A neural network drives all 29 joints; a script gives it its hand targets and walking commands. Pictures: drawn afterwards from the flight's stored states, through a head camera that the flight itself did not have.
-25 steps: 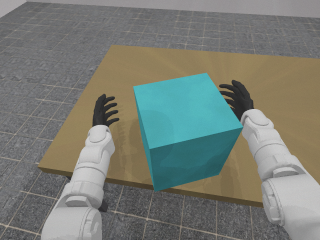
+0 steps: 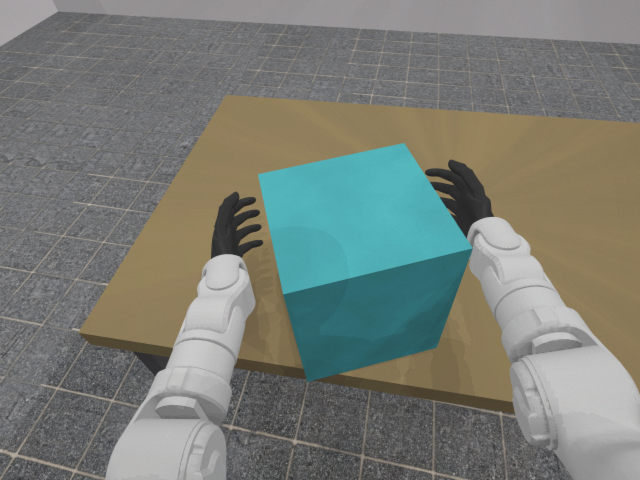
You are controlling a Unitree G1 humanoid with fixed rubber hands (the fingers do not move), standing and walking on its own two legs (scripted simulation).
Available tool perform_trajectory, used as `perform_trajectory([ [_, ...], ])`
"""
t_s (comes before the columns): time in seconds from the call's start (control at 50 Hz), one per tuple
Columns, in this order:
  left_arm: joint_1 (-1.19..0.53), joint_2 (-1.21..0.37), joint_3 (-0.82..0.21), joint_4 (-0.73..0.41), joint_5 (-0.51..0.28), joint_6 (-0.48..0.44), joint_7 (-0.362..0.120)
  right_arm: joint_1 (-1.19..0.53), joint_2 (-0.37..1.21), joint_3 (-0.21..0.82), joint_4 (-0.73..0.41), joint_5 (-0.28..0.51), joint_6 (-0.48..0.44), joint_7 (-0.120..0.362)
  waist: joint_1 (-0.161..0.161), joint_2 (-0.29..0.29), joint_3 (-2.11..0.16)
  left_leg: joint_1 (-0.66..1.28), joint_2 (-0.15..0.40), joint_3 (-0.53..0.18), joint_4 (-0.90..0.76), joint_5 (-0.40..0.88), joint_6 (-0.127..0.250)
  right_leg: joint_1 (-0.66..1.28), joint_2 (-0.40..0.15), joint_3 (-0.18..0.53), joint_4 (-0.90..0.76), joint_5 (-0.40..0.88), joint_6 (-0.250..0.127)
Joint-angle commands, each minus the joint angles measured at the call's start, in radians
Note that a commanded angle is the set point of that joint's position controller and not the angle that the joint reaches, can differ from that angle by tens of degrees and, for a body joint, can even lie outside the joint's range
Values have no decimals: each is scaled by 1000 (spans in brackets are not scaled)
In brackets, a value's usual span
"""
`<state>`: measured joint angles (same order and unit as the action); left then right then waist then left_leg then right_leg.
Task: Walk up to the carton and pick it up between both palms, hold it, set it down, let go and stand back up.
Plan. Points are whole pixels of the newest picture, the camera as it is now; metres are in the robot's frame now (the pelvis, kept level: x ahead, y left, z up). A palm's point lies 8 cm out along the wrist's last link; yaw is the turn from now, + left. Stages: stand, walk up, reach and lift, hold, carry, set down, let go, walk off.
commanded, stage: reach and lift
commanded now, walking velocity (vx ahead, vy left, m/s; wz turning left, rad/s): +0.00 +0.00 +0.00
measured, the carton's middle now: (353, 267) +0.42 +0.05 +0.01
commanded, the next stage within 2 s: none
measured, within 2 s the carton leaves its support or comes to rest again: leaves its support in 1.30 s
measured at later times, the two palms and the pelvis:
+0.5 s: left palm (228, 250) +0.36 +0.20 +0.08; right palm (460, 221) +0.46 -0.09 +0.09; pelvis +0.00 +0.00 +0.00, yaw +0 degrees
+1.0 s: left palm (227, 248) +0.36 +0.21 +0.08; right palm (455, 221) +0.46 -0.08 +0.09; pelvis +0.01 +0.00 +0.00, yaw +0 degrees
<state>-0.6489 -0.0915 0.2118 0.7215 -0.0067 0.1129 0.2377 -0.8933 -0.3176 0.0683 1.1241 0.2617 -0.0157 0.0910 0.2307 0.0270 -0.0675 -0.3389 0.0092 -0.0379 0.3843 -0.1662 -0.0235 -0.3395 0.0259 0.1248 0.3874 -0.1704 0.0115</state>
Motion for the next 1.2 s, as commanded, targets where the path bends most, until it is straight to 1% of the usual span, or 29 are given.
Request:
perform_trajectory([
  [0.0, -513, 50, 26, -148, 35, -33, 29, -581, 90, -47, -106, -18, 4, -38, 65, -104, -487, 91, 5, 103, 37, 313, -56, 97, 82, -128, -71, -17, -46],
  [0.06, -411, 30, 40, -148, 57, -19, 34, -492, 92, -58, -97, -44, 2, -48, 63, -100, -505, 111, 9, 100, 31, 329, -61, 107, 79, -121, -83, 3, -50],
  [0.08, -430, 19, 20, -185, 51, -12, 38, -512, 72, -58, -123, -22, 4, -47, 30, -107, -518, 155, 17, 81, 21, 368, -72, 113, 92, -142, -80, 60, -48],
  [0.1, -414, -1, 23, -193, 64, -14, 36, -518, 98, -34, -136, -21, -6, -54, 57, -106, -550, 152, 10, 95, 45, 418, -69, 139, 88, -132, -64, 108, -50],
  [0.14, -466, -15, -5, -194, 48, -17, 37, -527, 94, -54, -106, -31, 3, -64, 20, -79, -547, 163, 13, 85, 57, 401, -77, 112, 90, -132, -81, 75, -58],
  [0.2, -432, -32, -20, -144, 36, -14, 35, -535, 119, -29, -137, -25, 2, -69, 50, -115, -521, 167, 11, 90, 55, 398, -65, 92, 88, -131, -89, 47, -54],
  [0.22, -410, -56, -22, -178, 53, -4, 40, -532, 97, -57, -132, -36, -13, -74, 23, -91, -566, 195, 16, 90, 63, 420, -76, 86, 92, -140, -87, 64, -63],
  [0.26, -433, -37, -14, -148, 62, -6, 41, -538, 119, -20, -129, -16, 0, -78, 60, -62, -547, 183, 9, 95, 79, 459, -75, 86, 86, -137, -81, 79, -60],
  [0.32, -468, -43, -22, -166, 46, -27, 36, -533, 133, -31, -113, -21, 3, -73, 22, -82, -587, 179, 11, 93, 80, 437, -74, 106, 86, -146, -80, 75, -53],
  [0.46, -451, -70, -4, -140, 68, -43, 27, -578, 188, 5, -172, -13, -15, -86, 61, -102, -565, 171, 6, 91, 86, 469, -60, 98, 88, -126, -88, 98, -48],
  [0.48, -483, -79, -36, -162, 56, -54, 29, -564, 179, -21, -177, -18, -8, -85, 28, -84, -613, 201, 15, 80, 79, 456, -64, 91, 86, -133, -95, 70, -53],
  [0.54, -448, -76, -18, -117, 54, -45, 25, -524, 188, -29, -128, -48, 0, -88, 28, -125, -551, 199, 9, 87, 78, 464, -66, 99, 88, -141, -92, 83, -48],
  [0.58, -491, -57, -20, -107, 54, -50, 31, -557, 185, -42, -140, -32, 6, -87, 31, -71, -521, 182, 10, 86, 77, 453, -69, 70, 86, -139, -92, 55, -53],
  [0.68, -462, -85, -23, -102, 74, -49, 35, -549, 210, -31, -141, -39, 9, -82, 41, -85, -538, 178, 13, 77, 66, 412, -62, 66, 75, -133, -98, 26, -51],
  [0.7, -496, -131, -55, -138, 62, -56, 32, -554, 216, -43, -158, -47, -3, -82, 2, -89, -575, 197, 13, 73, 61, 414, -72, 79, 81, -146, -93, 58, -55],
  [0.8, -528, -92, -47, -120, 65, -66, 28, -555, 208, -63, -128, -49, 11, -87, 10, -85, -543, 192, 13, 78, 74, 391, -57, 55, 77, -125, -98, 27, -53],
  [0.82, -432, -103, -19, -75, 75, -53, 26, -529, 246, -26, -113, -47, 24, -86, 51, -128, -505, 151, 8, 82, 61, 382, -44, 73, 76, -121, -111, 6, -53],
  [0.88, -537, -151, -67, -124, 44, -76, 20, -547, 280, -45, -146, -52, 11, -84, -6, -92, -594, 162, 10, 79, 78, 408, -61, 80, 74, -129, -83, 65, -52],
  [0.9, -553, -121, -47, -123, 51, -84, 27, -596, 279, -23, -206, -39, -4, -84, 24, -106, -593, 179, 8, 83, 78, 396, -51, 73, 71, -127, -81, 40, -43],
  [0.98, -553, -165, -70, -80, 64, -77, 26, -553, 299, -47, -111, -54, 19, -80, -4, -81, -569, 171, 6, 64, 70, 398, -59, 55, 81, -141, -97, 46, -53],
  [1.0, -493, -179, -52, -31, 84, -73, 17, -553, 311, -47, -133, -72, 19, -80, 23, -108, -544, 155, 0, 82, 77, 400, -49, 62, 73, -133, -90, 39, -46],
  [1.02, -528, -211, -82, -68, 69, -78, 9, -531, 349, -53, -118, -80, 20, -75, -21, -98, -554, 216, 10, 66, 70, 426, -54, 66, 83, -144, -104, 75, -48],
  [1.04, -531, -211, -63, -86, 84, -76, 9, -572, 335, -55, -148, -89, 15, -79, 8, -99, -552, 188, 7, 73, 70, 429, -59, 59, 82, -142, -99, 58, -50],
  [1.06, -513, -244, -83, -109, 92, -72, 0, -528, 358, -69, -131, -92, 10, -78, -34, -76, -561, 215, 5, 66, 71, 469, -63, 74, 80, -139, -112, 96, -59],
  [1.08, -547, -292, -80, -81, 96, -65, -13, -572, 431, -12, -116, -69, 29, -63, -4, -94, -545, 210, 7, 72, 73, 449, -53, 68, 77, -135, -113, 67, -52],
  [1.1, -589, -388, -146, -128, 105, -74, -29, -535, 500, -20, -116, -95, 13, -56, -46, -73, -587, 229, 2, 62, 67, 455, -60, 89, 82, -141, -116, 93, -56],
  [1.12, -601, -406, -149, -94, 113, -63, -41, -595, 554, -9, -159, -112, 12, -41, -19, -87, -555, 216, -2, 65, 59, 431, -53, 90, 74, -140, -110, 62, -49],
  [1.14, -671, -546, -213, -75, 109, -79, -77, -656, 720, 58, -230, -132, 12, -13, -38, -143, -594, 217, -4, 58, 54, 400, -37, 92, 74, -144, -113, 53, -48],
  [1.18, -657, -648, -278, -145, 126, -56, -112, -594, 856, 83, -237, -161, 21, 8, -58, -102, -651, 251, -13, 72, 50, 462, -46, 134, 78, -145, -107, 155, -46],
])
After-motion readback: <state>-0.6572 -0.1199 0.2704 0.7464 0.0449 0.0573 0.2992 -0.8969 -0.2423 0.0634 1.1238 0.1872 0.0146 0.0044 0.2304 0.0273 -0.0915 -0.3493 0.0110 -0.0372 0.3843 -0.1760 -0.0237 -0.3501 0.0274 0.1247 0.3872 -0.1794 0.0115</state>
